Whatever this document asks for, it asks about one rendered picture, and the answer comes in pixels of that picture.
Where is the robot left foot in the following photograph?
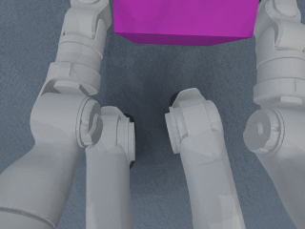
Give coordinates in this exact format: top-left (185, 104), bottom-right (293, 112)
top-left (124, 114), bottom-right (136, 169)

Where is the robot right foot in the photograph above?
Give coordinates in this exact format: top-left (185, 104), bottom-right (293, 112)
top-left (170, 93), bottom-right (179, 107)

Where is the robot left upper arm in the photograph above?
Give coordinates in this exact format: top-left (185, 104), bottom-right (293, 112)
top-left (0, 93), bottom-right (103, 229)

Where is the robot left forearm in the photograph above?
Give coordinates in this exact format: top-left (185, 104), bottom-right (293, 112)
top-left (30, 0), bottom-right (112, 134)

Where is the carton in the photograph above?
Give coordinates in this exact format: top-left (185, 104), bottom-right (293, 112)
top-left (112, 0), bottom-right (259, 47)

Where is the robot right upper arm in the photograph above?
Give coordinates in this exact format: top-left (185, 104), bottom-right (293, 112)
top-left (243, 107), bottom-right (305, 229)

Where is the robot foot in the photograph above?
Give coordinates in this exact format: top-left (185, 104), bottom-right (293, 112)
top-left (170, 93), bottom-right (179, 107)
top-left (124, 114), bottom-right (136, 169)

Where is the robot right forearm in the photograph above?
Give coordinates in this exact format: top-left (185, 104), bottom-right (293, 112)
top-left (253, 0), bottom-right (305, 112)

